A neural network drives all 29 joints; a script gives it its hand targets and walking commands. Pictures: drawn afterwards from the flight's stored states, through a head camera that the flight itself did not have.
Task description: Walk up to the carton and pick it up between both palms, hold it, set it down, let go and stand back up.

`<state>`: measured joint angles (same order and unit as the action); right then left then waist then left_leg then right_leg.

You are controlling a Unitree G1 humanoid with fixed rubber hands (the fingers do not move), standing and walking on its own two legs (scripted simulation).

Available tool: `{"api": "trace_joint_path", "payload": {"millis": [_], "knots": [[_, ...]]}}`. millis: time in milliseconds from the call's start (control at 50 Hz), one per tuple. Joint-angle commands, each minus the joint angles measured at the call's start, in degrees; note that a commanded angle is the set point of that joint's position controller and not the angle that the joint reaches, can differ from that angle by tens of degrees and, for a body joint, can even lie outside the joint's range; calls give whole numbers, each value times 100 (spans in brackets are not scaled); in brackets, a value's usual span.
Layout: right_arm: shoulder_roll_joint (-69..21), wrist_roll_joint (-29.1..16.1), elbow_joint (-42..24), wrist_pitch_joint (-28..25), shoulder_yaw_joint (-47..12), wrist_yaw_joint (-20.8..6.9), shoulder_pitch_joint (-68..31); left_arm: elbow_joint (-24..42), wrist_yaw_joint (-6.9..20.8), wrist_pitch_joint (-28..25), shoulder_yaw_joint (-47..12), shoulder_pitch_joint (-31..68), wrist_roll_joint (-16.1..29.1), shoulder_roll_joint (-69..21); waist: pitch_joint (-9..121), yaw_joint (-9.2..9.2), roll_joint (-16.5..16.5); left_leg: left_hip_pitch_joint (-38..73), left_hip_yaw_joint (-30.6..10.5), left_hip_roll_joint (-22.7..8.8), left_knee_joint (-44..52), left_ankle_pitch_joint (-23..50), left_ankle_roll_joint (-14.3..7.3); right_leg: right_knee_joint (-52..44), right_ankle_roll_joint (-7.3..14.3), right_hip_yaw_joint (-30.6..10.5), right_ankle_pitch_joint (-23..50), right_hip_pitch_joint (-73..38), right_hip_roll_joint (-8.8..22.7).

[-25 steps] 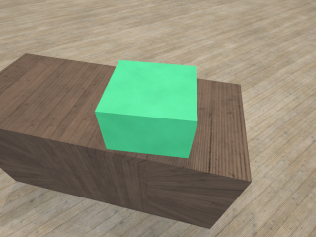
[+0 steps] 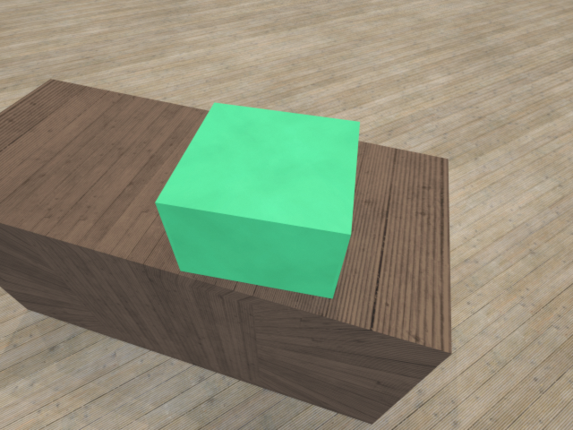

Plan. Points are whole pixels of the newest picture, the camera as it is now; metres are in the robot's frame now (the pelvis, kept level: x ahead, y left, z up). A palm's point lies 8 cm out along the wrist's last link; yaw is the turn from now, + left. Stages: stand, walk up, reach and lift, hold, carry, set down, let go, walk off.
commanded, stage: walk up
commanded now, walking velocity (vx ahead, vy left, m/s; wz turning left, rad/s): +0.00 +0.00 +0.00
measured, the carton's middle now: (270, 195) +0.55 +0.03 -0.04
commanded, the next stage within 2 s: stand in 1.38 s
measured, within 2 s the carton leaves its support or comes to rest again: neither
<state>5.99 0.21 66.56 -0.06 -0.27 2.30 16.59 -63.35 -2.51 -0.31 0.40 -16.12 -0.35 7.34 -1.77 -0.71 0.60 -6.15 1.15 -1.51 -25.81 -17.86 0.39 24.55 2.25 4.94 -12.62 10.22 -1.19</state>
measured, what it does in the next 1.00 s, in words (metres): steps on the spot: left foot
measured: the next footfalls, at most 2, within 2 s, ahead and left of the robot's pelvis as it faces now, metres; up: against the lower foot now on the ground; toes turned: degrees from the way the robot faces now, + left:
left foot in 0.40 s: +0.05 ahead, +0.19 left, +0.00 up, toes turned +3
right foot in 1.16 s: +0.03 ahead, -0.08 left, +0.00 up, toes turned -8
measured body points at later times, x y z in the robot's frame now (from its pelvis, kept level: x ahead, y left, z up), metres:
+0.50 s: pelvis +0.00 +0.08 +0.00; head +0.00 +0.10 +0.45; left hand -0.04 +0.30 -0.17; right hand +0.02 -0.15 -0.15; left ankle +0.01 +0.19 -0.74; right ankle +0.00 -0.09 -0.73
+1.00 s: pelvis -0.01 +0.08 +0.00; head +0.01 +0.09 +0.45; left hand -0.01 +0.32 -0.16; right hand -0.02 -0.16 -0.15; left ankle +0.01 +0.19 -0.74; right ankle -0.03 -0.04 -0.69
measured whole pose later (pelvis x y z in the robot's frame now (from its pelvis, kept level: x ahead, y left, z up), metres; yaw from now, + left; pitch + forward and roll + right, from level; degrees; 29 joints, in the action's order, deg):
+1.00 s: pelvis -0.01 +0.08 +0.00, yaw -4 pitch -1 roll +0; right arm 8.4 2.2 59.7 -0.4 3.4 4.0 15.6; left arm -63.6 -1.0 3.6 3.1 -17.3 -2.1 10.0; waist -3.6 2.3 0.8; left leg -12.5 6.1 -2.3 -28.2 -14.6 -1.5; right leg 54.9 -3.6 2.2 -24.9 23.4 1.6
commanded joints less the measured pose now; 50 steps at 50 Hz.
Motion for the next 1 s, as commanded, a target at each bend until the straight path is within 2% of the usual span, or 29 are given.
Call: {"api": "trace_joint_path", "payload": {"millis": [0,80,100,120,140,160,180,220,240,260,320,360,380,400,420,440,460,500,560,620,700,820,840,860,880,900,940,960,980], "knots": [[350,-28,-4,-85,21,27,459,-28,43,-96,-7,-536,4,258,-457,20,-658,-367,-451,-474,781,1402,-184,-519,32,-733,1147,-74,643],[349,-33,39,-83,43,36,400,-96,38,-103,20,-581,-31,337,-491,3,-223,-327,-470,-503,840,1372,-202,-526,-27,-637,1066,-145,628],[1255,56,-165,72,375,27,54,239,-120,-84,371,-786,-185,1347,-535,-376,-765,-1690,6,-86,-446,1096,-25,-171,224,-1274,1790,-966,1690],[1066,121,-405,155,350,4,-15,141,-203,-35,508,-1273,-206,1741,-257,-434,153,-2355,185,73,-1468,-185,153,-448,728,-2291,2107,-1372,2635],[985,162,-505,247,384,-4,-72,75,-252,-23,491,-1414,-200,1589,-234,-473,430,-2520,49,-25,-2715,-1458,213,-761,1083,-2668,2249,-1084,3289],[876,190,-636,306,422,-34,-226,85,-289,-26,469,-1462,-213,1407,-157,-486,247,-2404,-211,-177,-3352,-1443,224,-888,1232,-2677,1992,-698,3379],[736,214,-684,309,392,-49,-316,88,-254,-37,341,-1389,-204,1081,-147,-451,270,-2097,-307,-220,-3335,-1254,212,-1071,1138,-2599,1361,-114,3017],[647,215,-771,313,409,-146,-422,261,-215,-45,273,-708,-180,865,-528,-287,1020,-1855,-408,-202,-3343,-737,233,-1376,771,-2139,14,895,2313],[-87,58,-658,208,155,-236,115,144,-185,-29,39,-38,-44,213,-338,512,2048,-660,-419,-252,-2204,-658,68,-1440,389,-787,-304,1572,1028],[4,42,-554,166,128,-243,446,340,-146,3,63,409,-48,189,-341,579,2120,-742,-15,-59,-1725,-550,93,-1159,179,-321,-251,1190,646],[381,32,-459,94,131,-77,452,269,-34,1,197,-135,-105,594,-185,244,1598,-540,492,163,-99,373,200,-425,341,-382,961,507,771],[758,42,-410,-6,178,13,654,148,52,5,224,-581,-42,719,113,185,787,224,100,-151,719,1317,190,-1,210,-551,1054,585,852],[1028,58,-421,-53,223,27,680,95,72,13,183,-821,-22,562,168,78,-140,398,-682,-860,734,1592,75,275,-51,-303,61,920,640],[1232,41,-494,-62,202,9,487,62,80,53,64,-1053,-4,213,259,-95,-940,60,-1418,-1420,1212,901,-102,416,-223,-55,-970,917,383],[1454,8,-539,-15,285,-18,230,183,44,141,115,-877,-45,259,-259,15,-2007,-1411,-1745,-1600,1808,-681,-460,570,-255,-208,-1088,361,358],[1182,1,-611,1,240,-38,-188,211,67,194,180,-642,-67,560,-739,-27,-2115,-2088,-1928,-1434,2220,-1576,-480,883,-297,-336,-949,133,380],[829,-25,-651,-19,116,-52,-468,171,115,211,156,-630,-74,546,-1072,-172,-1634,-1937,-1563,-1171,2166,-1235,-386,916,-276,-335,-681,247,412],[702,7,-679,-107,35,-19,-292,27,143,168,137,-791,-21,389,-697,-230,-1201,-623,-928,-840,1549,554,-290,515,-220,-382,-510,766,374],[692,4,-467,-209,55,-63,134,-86,54,32,69,-854,-12,300,-121,-107,-1135,-50,-812,-834,951,2430,-436,-35,-248,-410,-143,228,528],[517,-20,-465,-182,63,-37,218,-89,8,-36,132,-727,11,582,84,-30,-1070,-170,-703,-602,808,2146,-389,-419,-200,-580,698,-335,686],[661,1,-435,-102,136,-12,326,-215,56,10,48,-504,-14,393,-451,18,-134,-477,-643,-442,1146,711,-303,-496,-259,-493,341,19,611],[498,51,-401,-136,125,-46,342,-334,29,-56,-73,-627,-20,107,-396,16,251,-357,-448,-338,783,1251,-349,-627,-250,-627,617,13,772],[1606,137,-780,-90,577,153,454,10,62,152,261,-16,-24,1066,-700,567,854,741,-1123,-1427,545,1159,-559,896,-467,-234,274,2064,368],[2064,155,-619,-27,750,251,1057,207,87,243,294,159,-130,891,-516,783,-35,925,-2099,-2547,969,1310,-985,2372,-653,-85,-1506,2795,266],[1956,174,-582,2,738,296,1195,315,88,332,370,208,-216,794,-502,718,-107,314,-2417,-3140,1191,1056,-1268,3384,-659,-473,-1859,2750,528],[1658,211,-601,12,701,294,1063,498,125,369,394,393,-261,828,-614,699,-201,-324,-2265,-3078,1256,773,-1362,3831,-630,-664,-1646,2520,640],[1442,274,-805,-23,695,271,363,688,207,338,422,287,-211,634,-498,394,-825,-1118,-1627,-2695,1409,12,-1284,4216,-520,-967,-1261,2143,721],[946,195,-717,-14,459,264,-267,709,296,186,245,-86,-124,142,-294,-200,-1980,-1879,-177,-1431,1372,126,-949,3541,-431,-874,-1252,941,723],[683,221,-894,-17,418,251,-640,616,323,152,236,-403,-109,151,-183,-350,-2067,-1870,234,-986,1252,296,-728,3178,-397,-575,-1167,756,545]]}}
